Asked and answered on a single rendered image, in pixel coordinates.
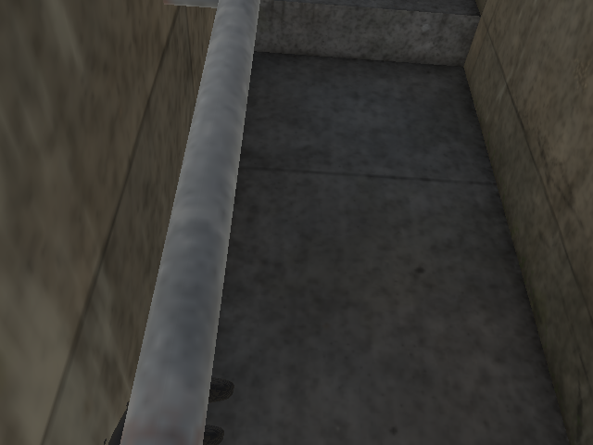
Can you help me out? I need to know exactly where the robot left hand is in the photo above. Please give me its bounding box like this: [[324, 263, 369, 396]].
[[104, 377, 234, 445]]

